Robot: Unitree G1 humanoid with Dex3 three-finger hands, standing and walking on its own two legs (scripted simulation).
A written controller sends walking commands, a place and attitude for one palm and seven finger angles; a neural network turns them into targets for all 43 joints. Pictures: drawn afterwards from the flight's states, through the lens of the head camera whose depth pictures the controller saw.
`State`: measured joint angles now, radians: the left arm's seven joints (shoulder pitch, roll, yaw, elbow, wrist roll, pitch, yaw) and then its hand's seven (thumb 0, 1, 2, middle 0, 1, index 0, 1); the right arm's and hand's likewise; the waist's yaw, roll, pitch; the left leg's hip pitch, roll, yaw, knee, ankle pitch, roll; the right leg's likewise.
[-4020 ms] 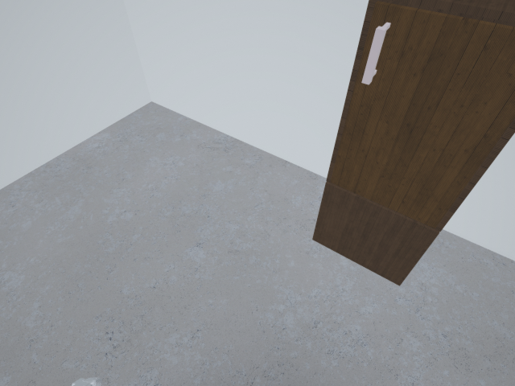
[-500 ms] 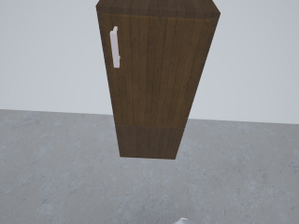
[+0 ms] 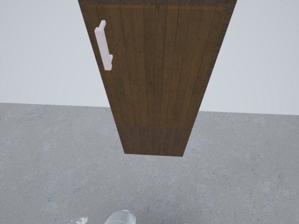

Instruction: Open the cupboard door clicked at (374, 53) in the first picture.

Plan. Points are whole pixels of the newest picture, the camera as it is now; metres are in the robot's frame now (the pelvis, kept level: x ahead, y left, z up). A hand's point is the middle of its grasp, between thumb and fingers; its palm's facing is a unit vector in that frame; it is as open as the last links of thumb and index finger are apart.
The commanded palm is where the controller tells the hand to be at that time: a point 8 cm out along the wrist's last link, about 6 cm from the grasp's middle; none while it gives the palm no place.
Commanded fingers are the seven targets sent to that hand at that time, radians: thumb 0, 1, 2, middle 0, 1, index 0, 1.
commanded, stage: come to a stop and stand still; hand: left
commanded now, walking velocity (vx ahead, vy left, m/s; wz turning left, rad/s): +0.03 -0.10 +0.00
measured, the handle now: (105, 46) +0.56 +0.17 +0.15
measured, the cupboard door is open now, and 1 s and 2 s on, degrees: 0 0 0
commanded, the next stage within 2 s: look again from close up in 1.14 s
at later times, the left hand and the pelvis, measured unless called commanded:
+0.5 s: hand out of the picture -0.02 +0.24 -0.17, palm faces -0.01 -0.99 -0.16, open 7.4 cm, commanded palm none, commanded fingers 0.00 0.90 0.90 -0.20 -0.30 -0.20 -0.30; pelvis -0.02 +0.05 +0.02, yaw -3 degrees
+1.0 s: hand out of the picture -0.03 +0.14 -0.17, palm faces +0.01 -0.98 -0.18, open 7.3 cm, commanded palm none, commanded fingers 0.00 0.90 0.90 -0.20 -0.30 -0.20 -0.30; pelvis -0.02 -0.02 +0.01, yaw -2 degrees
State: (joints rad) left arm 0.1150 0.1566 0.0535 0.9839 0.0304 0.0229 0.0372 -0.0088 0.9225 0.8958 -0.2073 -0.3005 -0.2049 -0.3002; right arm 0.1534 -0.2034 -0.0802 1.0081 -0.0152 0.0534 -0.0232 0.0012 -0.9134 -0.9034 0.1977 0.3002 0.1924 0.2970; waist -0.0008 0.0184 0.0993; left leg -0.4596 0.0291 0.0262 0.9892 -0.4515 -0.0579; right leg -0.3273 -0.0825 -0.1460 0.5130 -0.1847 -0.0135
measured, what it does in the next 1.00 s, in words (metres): steps on the spot: left foot, then right foot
